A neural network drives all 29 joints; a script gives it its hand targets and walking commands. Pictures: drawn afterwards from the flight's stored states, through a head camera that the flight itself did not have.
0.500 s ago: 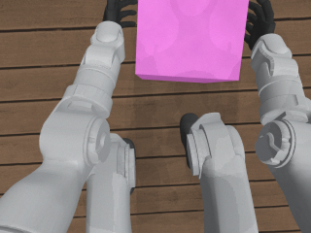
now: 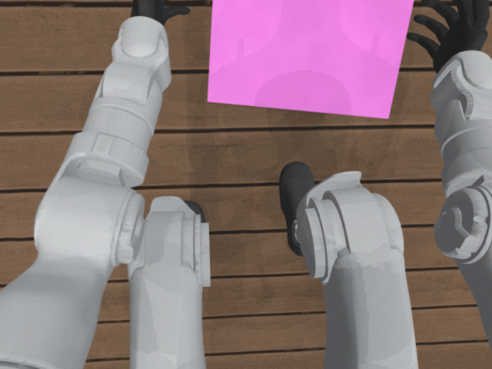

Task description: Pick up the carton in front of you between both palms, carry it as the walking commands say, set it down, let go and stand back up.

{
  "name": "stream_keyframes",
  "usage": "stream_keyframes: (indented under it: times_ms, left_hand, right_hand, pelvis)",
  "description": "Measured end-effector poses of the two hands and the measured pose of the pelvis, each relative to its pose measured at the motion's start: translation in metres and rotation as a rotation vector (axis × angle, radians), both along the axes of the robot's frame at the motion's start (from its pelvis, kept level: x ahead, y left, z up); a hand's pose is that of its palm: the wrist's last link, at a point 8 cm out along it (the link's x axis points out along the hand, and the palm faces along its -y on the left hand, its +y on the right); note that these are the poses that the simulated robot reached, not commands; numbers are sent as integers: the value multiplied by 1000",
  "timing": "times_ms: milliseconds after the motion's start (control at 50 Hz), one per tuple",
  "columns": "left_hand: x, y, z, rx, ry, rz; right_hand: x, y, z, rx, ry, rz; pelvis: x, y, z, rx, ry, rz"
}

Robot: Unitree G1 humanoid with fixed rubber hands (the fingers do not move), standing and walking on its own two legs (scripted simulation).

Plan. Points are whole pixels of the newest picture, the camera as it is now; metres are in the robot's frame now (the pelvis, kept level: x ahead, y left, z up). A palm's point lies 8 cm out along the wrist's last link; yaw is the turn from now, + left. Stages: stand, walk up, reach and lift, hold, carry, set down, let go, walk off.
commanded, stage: set down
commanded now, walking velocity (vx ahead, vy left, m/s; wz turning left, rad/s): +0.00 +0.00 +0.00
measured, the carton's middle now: (290, 37) +0.50 -0.13 -0.26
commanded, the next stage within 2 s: let go in 1.04 s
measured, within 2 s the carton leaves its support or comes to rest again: neither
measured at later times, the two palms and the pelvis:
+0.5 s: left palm out of the picture +0.55 +0.04 -0.03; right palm out of the picture +0.45 -0.33 -0.03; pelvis +0.01 -0.01 +0.08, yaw -1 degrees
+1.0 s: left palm out of the picture +0.55 +0.04 +0.12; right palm out of the picture +0.44 -0.34 +0.12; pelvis +0.04 -0.01 +0.21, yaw -2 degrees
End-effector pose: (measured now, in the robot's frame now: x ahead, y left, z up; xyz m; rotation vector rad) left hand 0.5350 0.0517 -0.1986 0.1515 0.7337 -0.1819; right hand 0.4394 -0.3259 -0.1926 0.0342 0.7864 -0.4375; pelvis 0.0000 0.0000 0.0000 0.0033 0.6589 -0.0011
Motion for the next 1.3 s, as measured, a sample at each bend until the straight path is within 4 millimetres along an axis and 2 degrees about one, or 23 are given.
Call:
stream_keyframes:
  times_ms: [100,200,320,420,560,680,840,1080,1180,1300]
  left_hand:
    - [7,-7,23,-12,-80,2]
    - [10,-15,65,2,-134,5]
    - [11,-22,114,31,-102,26]
    - [17,-20,149,35,-91,42]
    - [17,-11,184,28,-104,46]
    - [14,-10,212,21,-116,36]
    - [15,-12,263,24,-116,35]
    - [10,-6,335,31,-104,40]
    - [-1,-1,356,59,-96,60]
    - [-47,19,380,118,-54,114]
  right_hand:
    - [15,-2,20,-4,-80,26]
    - [14,-4,56,-1,-149,35]
    - [3,-10,103,11,-142,20]
    - [6,-7,138,14,-142,28]
    - [11,-3,177,1,-141,41]
    - [6,-8,210,-11,-140,38]
    - [4,-16,263,1,-148,38]
    - [0,-15,332,7,-144,53]
    - [-6,-11,352,-12,-114,108]
    - [-35,-1,376,-35,-33,218]
  pelvis:
    - [2,-4,0,10,6,-13]
    - [1,-4,13,21,9,-34]
    - [2,-4,44,37,29,-50]
    - [6,-5,68,49,63,-59]
    - [14,-7,97,47,106,-56]
    - [23,-7,125,37,125,-55]
    - [35,-7,168,36,123,-69]
    - [49,-13,234,39,94,-75]
    - [55,-17,257,39,75,-74]
    - [68,-25,290,40,7,-74]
